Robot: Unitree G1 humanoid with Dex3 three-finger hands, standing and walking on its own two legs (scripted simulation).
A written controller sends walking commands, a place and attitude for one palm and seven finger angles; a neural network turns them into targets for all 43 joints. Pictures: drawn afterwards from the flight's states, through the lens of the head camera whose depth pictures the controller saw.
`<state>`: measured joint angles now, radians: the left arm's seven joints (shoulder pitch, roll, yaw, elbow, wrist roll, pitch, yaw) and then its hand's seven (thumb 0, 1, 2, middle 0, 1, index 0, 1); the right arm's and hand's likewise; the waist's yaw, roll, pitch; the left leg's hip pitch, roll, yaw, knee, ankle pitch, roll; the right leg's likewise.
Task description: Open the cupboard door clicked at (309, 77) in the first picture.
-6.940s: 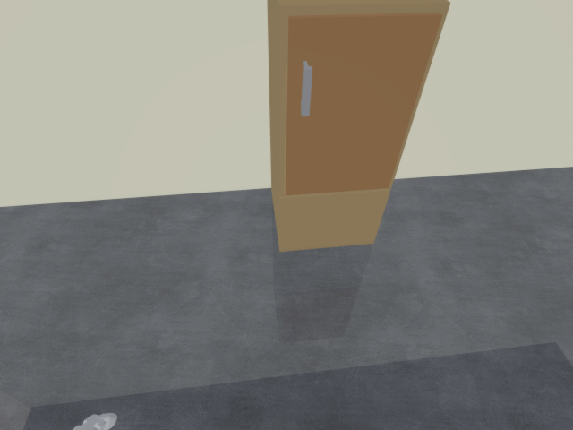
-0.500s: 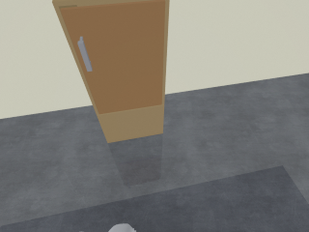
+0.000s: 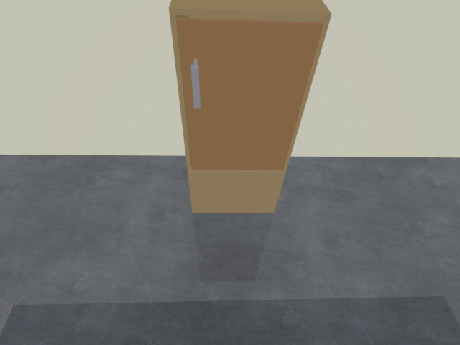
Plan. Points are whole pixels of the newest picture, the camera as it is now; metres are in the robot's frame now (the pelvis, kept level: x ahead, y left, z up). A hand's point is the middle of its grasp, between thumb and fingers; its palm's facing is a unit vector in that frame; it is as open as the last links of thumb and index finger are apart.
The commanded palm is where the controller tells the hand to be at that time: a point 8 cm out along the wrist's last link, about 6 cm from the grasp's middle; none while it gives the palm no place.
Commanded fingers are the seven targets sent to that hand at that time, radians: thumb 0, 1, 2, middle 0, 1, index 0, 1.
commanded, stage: take the last steps up to it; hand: left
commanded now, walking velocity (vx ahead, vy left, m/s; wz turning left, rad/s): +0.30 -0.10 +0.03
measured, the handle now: (196, 83) +0.81 +0.15 +0.02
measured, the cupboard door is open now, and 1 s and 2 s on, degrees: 0 0 0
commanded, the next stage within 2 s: come to a stop and stand still in 0.90 s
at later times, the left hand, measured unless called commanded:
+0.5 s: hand out of the picture -0.06 +0.09 -0.16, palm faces +0.18 -0.97 -0.14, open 7.4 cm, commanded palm none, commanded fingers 0.00 0.90 0.90 -0.20 -0.30 -0.20 -0.30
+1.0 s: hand (159, 267) +0.31 +0.18 -0.16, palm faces +0.05 -0.98 -0.20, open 7.3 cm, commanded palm none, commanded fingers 0.00 0.90 0.90 -0.20 -0.30 -0.20 -0.30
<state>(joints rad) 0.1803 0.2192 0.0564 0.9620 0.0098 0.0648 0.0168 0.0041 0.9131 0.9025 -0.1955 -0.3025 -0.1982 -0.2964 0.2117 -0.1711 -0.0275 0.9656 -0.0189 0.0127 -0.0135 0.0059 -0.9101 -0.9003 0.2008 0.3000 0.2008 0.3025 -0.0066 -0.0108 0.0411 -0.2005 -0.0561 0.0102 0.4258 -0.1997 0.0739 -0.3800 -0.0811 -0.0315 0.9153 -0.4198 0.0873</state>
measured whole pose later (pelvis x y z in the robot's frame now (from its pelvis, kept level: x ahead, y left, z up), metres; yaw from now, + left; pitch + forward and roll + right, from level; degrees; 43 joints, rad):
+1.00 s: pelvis +0.22 -0.01 +0.00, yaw +0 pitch -1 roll +2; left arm 0.18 0.19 0.08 1.00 0.02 0.00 -0.02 0.00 0.92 0.90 -0.19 -0.30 -0.19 -0.30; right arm 0.31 -0.16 -0.05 1.07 -0.03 -0.05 -0.02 -0.01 -0.93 -0.90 0.20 0.30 0.20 0.30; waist -0.02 -0.02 0.01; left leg -0.09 0.05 0.18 0.41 -0.29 -0.01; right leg -0.47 -0.13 -0.08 0.76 -0.23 0.02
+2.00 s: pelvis +0.18 +0.01 +0.00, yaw +0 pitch -2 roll +0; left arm 0.32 0.11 0.00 1.14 0.01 0.01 0.03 0.00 0.91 0.90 -0.20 -0.30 -0.20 -0.30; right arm 0.26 -0.17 -0.02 1.11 0.00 0.00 -0.03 0.01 -0.93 -0.90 0.20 0.30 0.20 0.30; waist 0.00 0.03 0.01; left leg -0.21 -0.02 0.07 0.40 -0.16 0.03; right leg -0.11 -0.01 -0.03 0.43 -0.28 -0.01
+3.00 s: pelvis +0.15 +0.04 -0.01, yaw +1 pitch -3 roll -1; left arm 0.33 0.18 0.00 0.98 0.02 0.01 0.03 0.00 0.91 0.90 -0.20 -0.30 -0.20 -0.30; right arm 0.27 -0.18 -0.01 0.99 -0.01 0.00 -0.01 0.01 -0.91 -0.90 0.20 0.30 0.20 0.30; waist 0.00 -0.01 -0.02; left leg -0.29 -0.03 0.06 0.48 -0.15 0.07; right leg -0.17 -0.02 -0.04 0.48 -0.26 0.02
